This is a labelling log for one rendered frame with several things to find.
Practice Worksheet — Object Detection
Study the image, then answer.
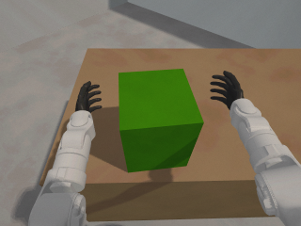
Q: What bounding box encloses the left robot upper arm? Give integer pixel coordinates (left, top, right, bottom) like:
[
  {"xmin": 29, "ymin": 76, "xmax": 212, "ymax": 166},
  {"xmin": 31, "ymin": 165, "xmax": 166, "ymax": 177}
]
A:
[{"xmin": 30, "ymin": 192, "xmax": 87, "ymax": 226}]

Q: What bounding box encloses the left robot forearm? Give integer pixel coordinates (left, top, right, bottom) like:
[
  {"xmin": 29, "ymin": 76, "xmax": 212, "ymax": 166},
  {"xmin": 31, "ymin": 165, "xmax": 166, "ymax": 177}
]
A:
[{"xmin": 28, "ymin": 110, "xmax": 96, "ymax": 226}]

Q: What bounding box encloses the pedestal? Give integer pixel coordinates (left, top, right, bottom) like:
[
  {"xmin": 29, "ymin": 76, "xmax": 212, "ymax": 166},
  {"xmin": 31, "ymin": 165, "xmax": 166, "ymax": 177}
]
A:
[{"xmin": 39, "ymin": 48, "xmax": 301, "ymax": 222}]

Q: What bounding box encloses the right robot upper arm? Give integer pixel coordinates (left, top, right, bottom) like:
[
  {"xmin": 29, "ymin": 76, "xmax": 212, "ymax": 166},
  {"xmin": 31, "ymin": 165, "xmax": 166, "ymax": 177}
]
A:
[{"xmin": 254, "ymin": 165, "xmax": 301, "ymax": 226}]

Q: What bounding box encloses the right robot hand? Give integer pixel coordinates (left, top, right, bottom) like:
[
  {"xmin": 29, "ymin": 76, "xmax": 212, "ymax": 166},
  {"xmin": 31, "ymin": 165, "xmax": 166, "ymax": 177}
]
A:
[{"xmin": 210, "ymin": 71, "xmax": 245, "ymax": 110}]

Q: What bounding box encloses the carton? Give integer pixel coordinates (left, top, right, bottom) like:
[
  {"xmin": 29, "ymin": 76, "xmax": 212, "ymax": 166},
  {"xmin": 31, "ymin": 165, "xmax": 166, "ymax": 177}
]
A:
[{"xmin": 119, "ymin": 69, "xmax": 204, "ymax": 173}]

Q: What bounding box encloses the right robot forearm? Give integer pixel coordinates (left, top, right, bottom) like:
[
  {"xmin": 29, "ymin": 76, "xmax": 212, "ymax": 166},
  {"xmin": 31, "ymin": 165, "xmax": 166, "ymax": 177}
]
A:
[{"xmin": 230, "ymin": 98, "xmax": 301, "ymax": 174}]

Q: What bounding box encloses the left robot hand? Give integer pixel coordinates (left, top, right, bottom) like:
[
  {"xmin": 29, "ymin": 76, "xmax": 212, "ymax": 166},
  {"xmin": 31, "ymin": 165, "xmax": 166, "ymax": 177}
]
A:
[{"xmin": 75, "ymin": 81, "xmax": 102, "ymax": 113}]

